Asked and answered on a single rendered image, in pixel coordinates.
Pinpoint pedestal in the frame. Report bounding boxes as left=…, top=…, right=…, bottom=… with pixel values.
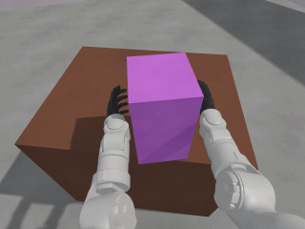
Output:
left=14, top=46, right=258, bottom=217

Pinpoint carton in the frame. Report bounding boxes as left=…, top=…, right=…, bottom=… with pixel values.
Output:
left=127, top=52, right=204, bottom=164

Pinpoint left robot hand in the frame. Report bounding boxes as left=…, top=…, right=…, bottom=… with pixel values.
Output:
left=107, top=85, right=129, bottom=116

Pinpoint right robot forearm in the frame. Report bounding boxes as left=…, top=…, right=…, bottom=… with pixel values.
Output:
left=199, top=109, right=261, bottom=180

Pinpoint right robot hand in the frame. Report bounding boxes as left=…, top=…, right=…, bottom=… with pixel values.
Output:
left=197, top=79, right=215, bottom=115

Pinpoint left robot upper arm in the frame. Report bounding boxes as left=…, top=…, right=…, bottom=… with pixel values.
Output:
left=79, top=191, right=137, bottom=229

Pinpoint right robot upper arm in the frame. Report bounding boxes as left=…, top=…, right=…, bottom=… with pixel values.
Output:
left=213, top=169, right=305, bottom=229

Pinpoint left robot forearm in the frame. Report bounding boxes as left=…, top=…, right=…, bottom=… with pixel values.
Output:
left=79, top=114, right=131, bottom=225

